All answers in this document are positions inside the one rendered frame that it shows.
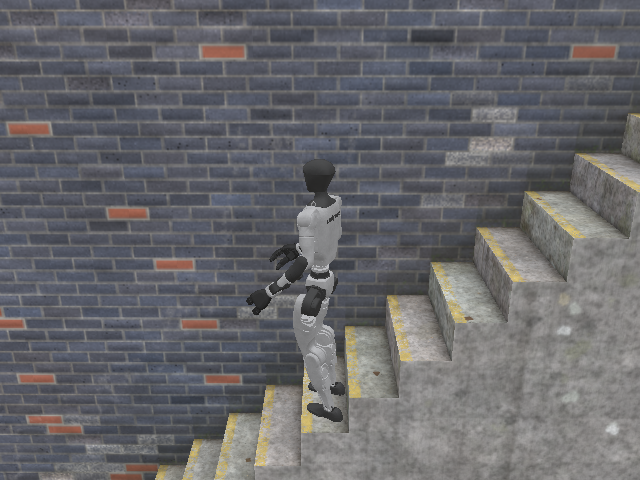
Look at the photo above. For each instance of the robot left forearm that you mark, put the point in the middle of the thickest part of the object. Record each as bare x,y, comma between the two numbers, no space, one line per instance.
295,272

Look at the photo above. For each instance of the robot right upper arm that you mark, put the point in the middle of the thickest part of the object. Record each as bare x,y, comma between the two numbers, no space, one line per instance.
338,199

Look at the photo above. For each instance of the robot right hand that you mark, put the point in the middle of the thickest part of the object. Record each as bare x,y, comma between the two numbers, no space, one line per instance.
289,250

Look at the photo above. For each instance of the left robot thigh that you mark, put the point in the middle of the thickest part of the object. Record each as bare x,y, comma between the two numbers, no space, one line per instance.
306,308

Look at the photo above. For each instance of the robot left upper arm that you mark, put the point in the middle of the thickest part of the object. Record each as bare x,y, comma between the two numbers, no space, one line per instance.
306,222

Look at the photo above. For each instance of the robot left hand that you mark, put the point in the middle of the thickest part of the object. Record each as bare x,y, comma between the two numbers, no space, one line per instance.
260,299

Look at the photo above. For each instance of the right robot foot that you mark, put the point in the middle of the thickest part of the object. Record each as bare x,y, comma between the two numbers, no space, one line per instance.
338,389

